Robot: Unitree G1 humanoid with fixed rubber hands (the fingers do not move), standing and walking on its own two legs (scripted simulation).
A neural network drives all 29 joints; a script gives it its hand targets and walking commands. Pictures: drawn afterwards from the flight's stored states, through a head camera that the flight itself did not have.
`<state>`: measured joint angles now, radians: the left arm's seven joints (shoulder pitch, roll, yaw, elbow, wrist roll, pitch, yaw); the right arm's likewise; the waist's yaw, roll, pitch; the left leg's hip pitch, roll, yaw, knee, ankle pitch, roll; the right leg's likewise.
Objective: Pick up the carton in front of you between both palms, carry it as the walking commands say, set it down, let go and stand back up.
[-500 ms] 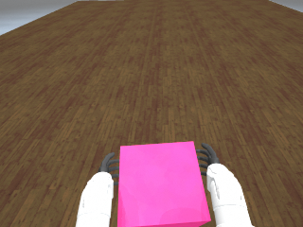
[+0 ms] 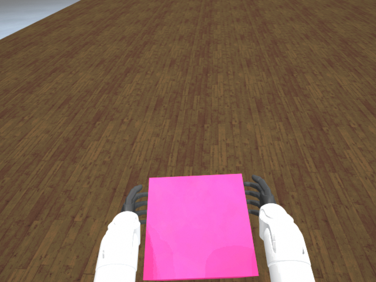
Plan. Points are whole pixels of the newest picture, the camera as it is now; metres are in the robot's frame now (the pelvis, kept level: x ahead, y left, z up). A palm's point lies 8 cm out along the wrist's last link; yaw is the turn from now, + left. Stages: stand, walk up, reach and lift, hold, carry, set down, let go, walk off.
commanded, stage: hold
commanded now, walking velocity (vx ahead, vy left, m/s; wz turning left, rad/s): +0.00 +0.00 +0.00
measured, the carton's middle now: (197, 232) +0.29 -0.01 -0.07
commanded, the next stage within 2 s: set down in 0.52 s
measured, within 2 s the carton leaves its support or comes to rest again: neither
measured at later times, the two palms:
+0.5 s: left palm (127, 224) +0.26 +0.14 +0.04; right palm (264, 198) +0.31 -0.15 +0.04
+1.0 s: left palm (140, 226) +0.32 +0.14 -0.07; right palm (252, 208) +0.34 -0.15 -0.06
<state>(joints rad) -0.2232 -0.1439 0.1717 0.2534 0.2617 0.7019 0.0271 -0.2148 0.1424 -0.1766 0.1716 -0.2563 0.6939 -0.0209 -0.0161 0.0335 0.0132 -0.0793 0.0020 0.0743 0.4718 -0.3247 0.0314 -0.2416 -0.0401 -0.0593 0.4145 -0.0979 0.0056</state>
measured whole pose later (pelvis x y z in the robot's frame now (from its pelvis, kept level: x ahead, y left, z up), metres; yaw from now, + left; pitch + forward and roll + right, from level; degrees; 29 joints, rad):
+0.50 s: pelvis +0.00 -0.04 +0.00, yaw +7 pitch -6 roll +0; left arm -0.27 -0.15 0.23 0.32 0.27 0.68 0.00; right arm -0.28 0.16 -0.23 0.25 -0.30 0.68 0.00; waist -0.01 0.05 0.03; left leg -0.03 0.00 -0.08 0.40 -0.26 -0.01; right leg -0.16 0.01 -0.01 0.37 -0.10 -0.01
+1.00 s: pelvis -0.02 -0.03 -0.03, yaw +6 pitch +12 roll +0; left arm -0.55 -0.16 0.48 0.64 0.45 0.31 -0.03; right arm -0.55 0.25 -0.51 0.50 -0.44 0.30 -0.05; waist -0.04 0.04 0.06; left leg -0.58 -0.05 -0.09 0.74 -0.36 -0.01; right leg -0.70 0.03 0.05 0.66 -0.16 0.00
